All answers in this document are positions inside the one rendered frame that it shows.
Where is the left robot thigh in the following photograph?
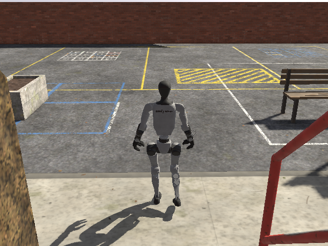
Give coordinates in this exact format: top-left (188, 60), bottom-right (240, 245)
top-left (147, 142), bottom-right (160, 175)

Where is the humanoid robot head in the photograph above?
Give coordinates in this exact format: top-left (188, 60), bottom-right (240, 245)
top-left (156, 80), bottom-right (173, 105)

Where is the right robot upper arm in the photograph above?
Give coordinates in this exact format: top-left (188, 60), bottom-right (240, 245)
top-left (175, 103), bottom-right (189, 131)

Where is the left robot upper arm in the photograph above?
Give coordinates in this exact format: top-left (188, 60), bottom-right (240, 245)
top-left (139, 103), bottom-right (154, 131)

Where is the robot right forearm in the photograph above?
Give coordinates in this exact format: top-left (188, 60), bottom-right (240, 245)
top-left (184, 124), bottom-right (194, 141)

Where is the robot left hand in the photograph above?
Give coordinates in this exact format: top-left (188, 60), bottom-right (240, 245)
top-left (133, 140), bottom-right (145, 151)

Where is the robot left forearm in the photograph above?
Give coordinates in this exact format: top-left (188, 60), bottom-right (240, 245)
top-left (134, 124), bottom-right (144, 142)

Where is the robot right hand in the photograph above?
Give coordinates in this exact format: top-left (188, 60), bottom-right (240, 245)
top-left (182, 139), bottom-right (194, 149)

